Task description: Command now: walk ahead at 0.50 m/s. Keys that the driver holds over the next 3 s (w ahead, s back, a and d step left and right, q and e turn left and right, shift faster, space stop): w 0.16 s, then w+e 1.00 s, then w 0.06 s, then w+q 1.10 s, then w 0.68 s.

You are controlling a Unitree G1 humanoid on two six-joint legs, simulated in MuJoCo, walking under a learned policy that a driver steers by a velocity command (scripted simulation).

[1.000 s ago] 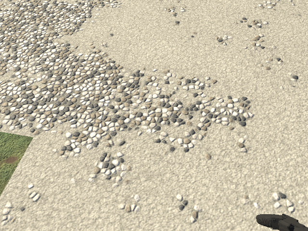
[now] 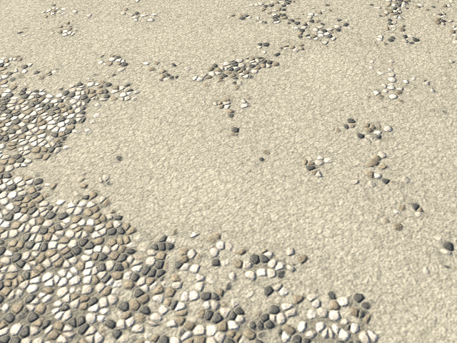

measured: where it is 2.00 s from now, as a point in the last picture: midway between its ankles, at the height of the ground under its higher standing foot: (327, 191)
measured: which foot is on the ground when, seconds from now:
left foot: up 0.00-0.16, down 0.18-0.74, up 0.76-1.00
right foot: down 0.00-0.20, up 0.22-0.70, down 0.72-1.00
